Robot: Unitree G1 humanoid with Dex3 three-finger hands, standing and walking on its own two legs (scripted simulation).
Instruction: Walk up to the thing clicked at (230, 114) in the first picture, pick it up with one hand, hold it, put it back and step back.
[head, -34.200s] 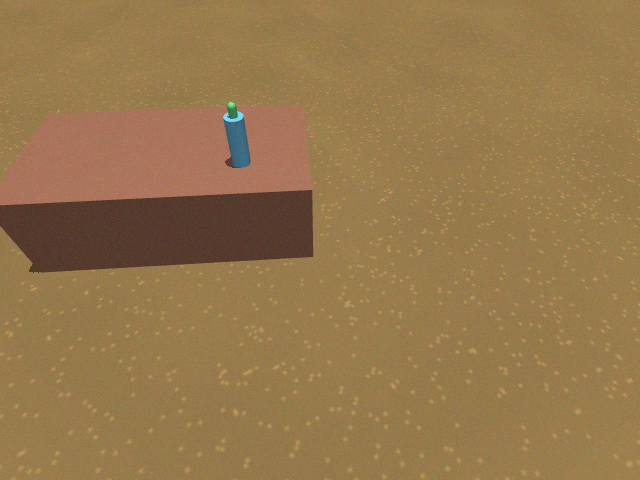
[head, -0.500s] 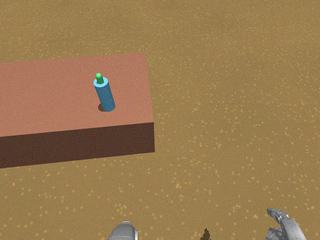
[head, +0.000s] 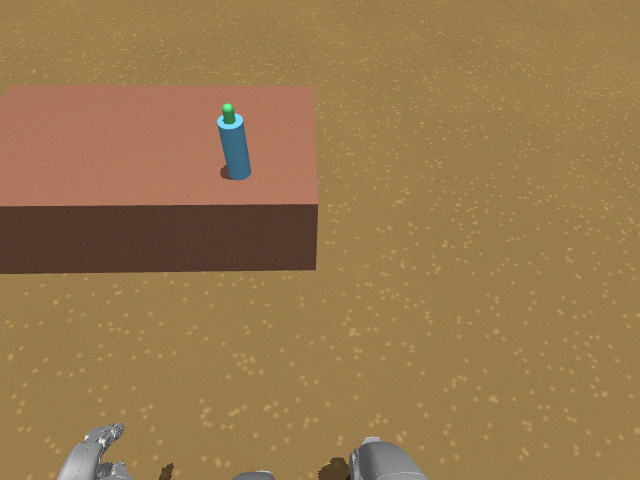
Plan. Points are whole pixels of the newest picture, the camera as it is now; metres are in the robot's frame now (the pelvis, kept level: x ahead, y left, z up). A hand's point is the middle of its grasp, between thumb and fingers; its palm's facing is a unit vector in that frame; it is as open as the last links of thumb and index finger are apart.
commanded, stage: step back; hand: left
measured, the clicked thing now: (234, 141) +0.96 +0.24 -0.27
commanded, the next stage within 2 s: stand in 1.80 s
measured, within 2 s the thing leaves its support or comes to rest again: neither
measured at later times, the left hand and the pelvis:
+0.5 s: hand out of the picture -0.10 +0.26 -0.11, palm faces +0.00 -0.86 -0.51, open 7.4 cm; pelvis -0.14 -0.03 +0.01, yaw -1 degrees
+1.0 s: hand out of the picture -0.06 +0.25 -0.13, palm faces -0.01 -0.92 -0.40, open 7.4 cm; pelvis -0.13 -0.02 +0.01, yaw +0 degrees
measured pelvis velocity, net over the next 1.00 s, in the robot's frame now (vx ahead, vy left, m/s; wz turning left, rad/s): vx -0.13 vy -0.02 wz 0.01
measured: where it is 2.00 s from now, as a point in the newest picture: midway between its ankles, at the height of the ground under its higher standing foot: outside the picture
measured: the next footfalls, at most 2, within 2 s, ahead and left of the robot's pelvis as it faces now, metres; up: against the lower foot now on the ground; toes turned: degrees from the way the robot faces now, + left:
right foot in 0.22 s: -0.10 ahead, -0.14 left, +0.00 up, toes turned -2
left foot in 0.62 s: -0.11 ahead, +0.12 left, +0.00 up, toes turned +0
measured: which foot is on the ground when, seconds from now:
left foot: down 0.00-0.26, up 0.28-0.60, down 0.62-0.98, up 1.00-1.00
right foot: up 0.00-0.20, down 0.22-0.66, up 0.68-0.92, down 0.94-1.00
